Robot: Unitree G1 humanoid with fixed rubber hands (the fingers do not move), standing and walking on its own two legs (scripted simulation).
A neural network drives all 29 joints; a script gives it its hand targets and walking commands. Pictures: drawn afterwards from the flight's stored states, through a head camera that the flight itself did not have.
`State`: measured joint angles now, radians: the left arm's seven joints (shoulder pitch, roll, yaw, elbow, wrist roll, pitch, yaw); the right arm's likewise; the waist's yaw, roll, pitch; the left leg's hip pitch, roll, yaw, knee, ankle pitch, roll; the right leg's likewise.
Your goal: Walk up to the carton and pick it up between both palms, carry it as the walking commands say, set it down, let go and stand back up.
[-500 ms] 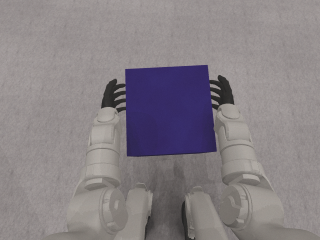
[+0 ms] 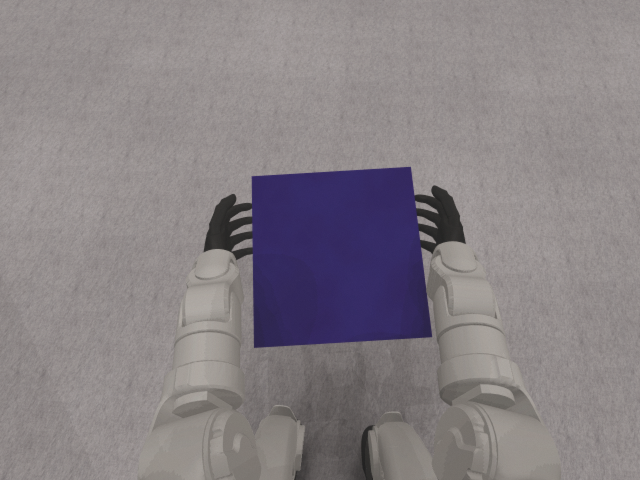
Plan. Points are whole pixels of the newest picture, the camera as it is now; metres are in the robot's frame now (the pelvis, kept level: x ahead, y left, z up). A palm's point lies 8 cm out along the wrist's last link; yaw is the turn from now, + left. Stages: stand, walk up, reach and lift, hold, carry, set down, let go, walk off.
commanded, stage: reach and lift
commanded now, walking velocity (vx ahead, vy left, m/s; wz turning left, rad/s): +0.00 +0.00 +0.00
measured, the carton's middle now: (335, 267) +0.41 +0.02 -0.12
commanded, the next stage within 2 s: none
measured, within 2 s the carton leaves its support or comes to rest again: neither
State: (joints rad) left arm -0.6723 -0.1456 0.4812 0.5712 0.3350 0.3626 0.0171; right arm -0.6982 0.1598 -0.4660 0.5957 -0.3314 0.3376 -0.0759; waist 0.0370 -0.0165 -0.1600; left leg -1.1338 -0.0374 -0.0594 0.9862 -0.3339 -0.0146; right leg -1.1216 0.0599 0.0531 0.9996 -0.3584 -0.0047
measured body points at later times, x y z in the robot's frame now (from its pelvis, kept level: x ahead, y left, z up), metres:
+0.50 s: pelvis +0.02 +0.01 +0.06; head +0.12 +0.01 +0.50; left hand +0.38 +0.16 +0.03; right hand +0.40 -0.13 +0.03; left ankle +0.06 +0.12 -0.66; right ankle +0.05 -0.11 -0.66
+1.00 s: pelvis +0.03 +0.01 +0.08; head +0.03 +0.01 +0.53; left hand +0.36 +0.17 +0.10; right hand +0.37 -0.13 +0.11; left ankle +0.06 +0.12 -0.66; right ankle +0.05 -0.11 -0.66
